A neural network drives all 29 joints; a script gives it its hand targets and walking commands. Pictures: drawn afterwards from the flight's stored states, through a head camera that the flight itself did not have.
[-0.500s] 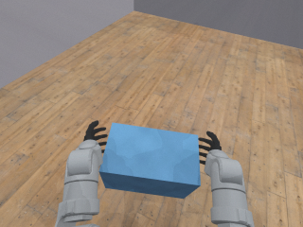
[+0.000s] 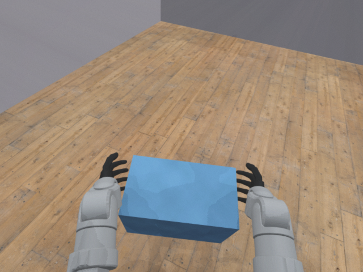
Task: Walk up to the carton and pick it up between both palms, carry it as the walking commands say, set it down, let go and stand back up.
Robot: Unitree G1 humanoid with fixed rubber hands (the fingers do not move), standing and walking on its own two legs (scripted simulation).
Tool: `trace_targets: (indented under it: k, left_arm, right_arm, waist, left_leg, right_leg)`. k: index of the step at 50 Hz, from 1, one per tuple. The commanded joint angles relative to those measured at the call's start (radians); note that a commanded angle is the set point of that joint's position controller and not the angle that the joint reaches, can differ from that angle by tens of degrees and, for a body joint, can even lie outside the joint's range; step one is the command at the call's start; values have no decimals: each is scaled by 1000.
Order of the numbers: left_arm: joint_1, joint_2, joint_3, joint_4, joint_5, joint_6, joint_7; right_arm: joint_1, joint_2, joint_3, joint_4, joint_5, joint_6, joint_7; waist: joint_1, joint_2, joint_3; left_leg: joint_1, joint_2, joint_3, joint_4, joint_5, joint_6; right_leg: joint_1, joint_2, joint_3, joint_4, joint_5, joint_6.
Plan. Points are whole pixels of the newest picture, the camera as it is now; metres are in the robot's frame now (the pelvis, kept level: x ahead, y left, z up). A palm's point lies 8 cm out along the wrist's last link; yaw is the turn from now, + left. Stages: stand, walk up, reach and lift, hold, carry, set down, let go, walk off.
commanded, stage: carry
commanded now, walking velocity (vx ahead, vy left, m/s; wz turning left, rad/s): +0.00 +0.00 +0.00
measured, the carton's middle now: (179, 201) +0.32 +0.01 -0.04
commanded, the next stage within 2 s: hold in 1.16 s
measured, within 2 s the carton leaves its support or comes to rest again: neither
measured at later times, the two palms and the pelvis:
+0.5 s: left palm (106, 192) +0.29 +0.17 +0.04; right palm (256, 200) +0.28 -0.16 +0.04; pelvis +0.00 +0.00 +0.00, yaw +0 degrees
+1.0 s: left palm (106, 195) +0.29 +0.17 +0.03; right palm (254, 202) +0.28 -0.16 +0.04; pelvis +0.00 +0.00 +0.00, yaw +0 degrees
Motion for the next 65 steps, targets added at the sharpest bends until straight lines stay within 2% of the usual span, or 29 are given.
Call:
trace_targets:
  k: [1,2,3,6,8,12,13,15,18,19,23,24,25,27,28,29,30,33,36,39,40,42,44,47,58,59,60,62,65]
  left_arm:
    - [-532,-812,-542,-57,-204,-44,-242]
    - [-472,-776,-515,45,-157,-53,-263]
    - [-674,-838,-591,-162,-252,-70,-251]
    - [-513,-823,-540,-7,-184,-67,-264]
    - [-606,-844,-600,-127,-243,-67,-255]
    - [-364,-802,-536,31,-157,-59,-275]
    - [-626,-851,-618,-178,-260,-76,-254]
    - [-458,-810,-553,-11,-181,-60,-271]
    - [-587,-824,-573,-88,-225,-69,-260]
    - [-388,-793,-535,61,-151,-62,-280]
    - [-515,-817,-589,-125,-207,-68,-266]
    - [-451,-786,-539,-6,-161,-73,-279]
    - [-569,-823,-601,-154,-233,-74,-266]
    - [-498,-768,-560,-11,-169,-97,-291]
    - [-691,-824,-629,-205,-254,-111,-273]
    - [-473,-829,-611,-70,-194,-95,-285]
    - [-638,-852,-661,-229,-261,-102,-275]
    - [-478,-823,-606,-89,-203,-86,-289]
    - [-508,-858,-650,-228,-253,-87,-273]
    - [-437,-799,-588,-38,-170,-93,-297]
    - [-667,-853,-667,-289,-279,-109,-272]
    - [-419,-812,-605,-83,-191,-82,-295]
    - [-571,-843,-636,-209,-243,-92,-277]
    - [-490,-789,-567,-51,-177,-106,-293]
    - [-446,-813,-610,-89,-186,-119,-305]
    - [-438,-878,-570,42,-147,-166,-364]
    - [-445,-910,-557,31,-128,-181,-359]
    - [-470,-954,-608,-40,-167,-201,-389]
    - [-591,-974,-656,-16,-193,-205,-417]
  right_arm:
    - [-670,760,597,-95,271,-61,270]
    - [-591,720,555,25,209,-70,286]
    - [-781,777,630,-191,298,-83,273]
    - [-707,755,619,-98,259,-90,286]
    - [-783,758,642,-222,297,-94,271]
    - [-549,725,591,-56,221,-87,292]
    - [-774,780,657,-244,314,-100,278]
    - [-587,754,603,-37,228,-76,286]
    - [-751,749,625,-171,278,-94,274]
    - [-571,702,579,-42,201,-89,289]
    - [-654,763,634,-166,271,-88,289]
    - [-583,735,592,-39,218,-91,299]
    - [-720,772,655,-199,294,-92,284]
    - [-560,712,571,13,189,-108,309]
    - [-784,763,641,-207,292,-128,299]
    - [-547,739,596,-94,215,-116,311]
    - [-728,773,660,-257,292,-124,298]
    - [-646,739,641,-177,253,-116,306]
    - [-659,765,672,-308,310,-115,304]
    - [-517,729,587,-42,202,-116,322]
    - [-789,778,690,-327,330,-132,302]
    - [-545,744,629,-126,240,-109,317]
    - [-726,770,670,-274,310,-116,307]
    - [-620,718,606,-99,233,-128,317]
    - [-559,727,621,-132,226,-142,335]
    - [-590,870,649,-94,211,-166,390]
    - [-683,855,673,-132,244,-186,413]
    - [-689,908,717,-180,255,-195,427]
    - [-671,895,632,-95,205,-192,433]
  waist:
    - [1,75,-496]
    - [-2,68,-517]
    - [2,63,-483]
    - [1,41,-468]
    - [2,83,-488]
    - [-2,83,-524]
    - [0,95,-451]
    - [-2,93,-463]
    - [5,82,-421]
    - [1,84,-425]
    - [4,101,-397]
    - [2,64,-386]
    - [5,86,-396]
    - [-1,97,-467]
    - [3,132,-452]
    - [-3,136,-457]
    - [-1,125,-446]
    - [0,60,-483]
    - [0,131,-425]
    - [-3,112,-460]
    - [2,94,-467]
    - [-1,87,-460]
    - [4,110,-435]
    - [1,111,-456]
    - [1,91,-423]
    - [93,173,-344]
    - [118,218,-323]
    - [101,182,-436]
    - [-11,172,-436]
  left_leg:
    - [132,45,-101,-167,5,44]
    - [114,39,-108,-161,-27,45]
    - [104,49,-116,-177,-21,42]
    - [112,46,-104,-159,-4,43]
    - [132,36,-94,-156,-22,44]
    - [131,39,-92,-146,14,40]
    - [98,48,-112,-190,3,37]
    - [86,56,-135,-207,-32,55]
    - [92,38,-105,-178,-57,43]
    - [81,38,-116,-197,-78,52]
    - [59,50,-129,-227,-118,51]
    - [40,48,-126,-215,-117,49]
    - [74,40,-110,-202,-88,47]
    - [120,46,-103,-192,-6,47]
    - [115,51,-110,-199,-2,42]
    - [111,76,-136,-225,21,54]
    - [108,78,-136,-218,30,55]
    - [110,54,-103,-167,31,45]
    - [110,77,-126,-218,62,47]
    - [113,70,-113,-195,38,53]
    - [106,63,-122,-191,37,48]
    - [85,48,-101,-179,-21,44]
    - [103,62,-127,-212,-14,45]
    - [95,36,-104,-189,-31,42]
    - [83,72,-119,-227,8,48]
    - [-59,-129,-238,-285,69,73]
    - [-114,-104,-245,-308,83,75]
    - [-53,-115,-260,-298,181,68]
    - [-32,-117,-269,-328,115,60]
  right_leg:
    - [238,-132,103,-48,116,-41]
    - [248,-140,120,-77,19,-44]
    - [225,-123,104,-60,21,-40]
    - [216,-132,111,-71,40,-36]
    - [202,-140,129,-83,2,-37]
    - [253,-150,116,-68,105,-43]
    - [207,-128,99,-36,78,-37]
    - [210,-121,88,-60,-6,-28]
    - [183,-127,121,-99,-83,-23]
    - [184,-120,119,-112,-127,-18]
    - [161,-113,101,-110,-172,-13]
    - [178,-107,96,-105,-161,-10]
    - [166,-114,111,-107,-124,-14]
    - [193,-118,109,-64,35,-24]
    - [188,-113,90,-49,62,-23]
    - [182,-109,67,-19,65,-26]
    - [187,-107,58,-21,89,-24]
    - [230,-134,85,-46,134,-33]
    - [186,-111,58,-1,127,-34]
    - [212,-118,57,-27,111,-29]
    - [218,-118,71,-23,109,-38]
    - [238,-126,74,-51,81,-28]
    - [197,-115,76,-40,27,-31]
    - [214,-128,104,-72,-7,-30]
    - [194,-107,48,-19,80,-24]
    - [595,40,27,-22,-5,1]
    - [641,51,38,10,20,-2]
    - [690,53,42,-4,72,-10]
    - [667,64,20,-31,22,-12]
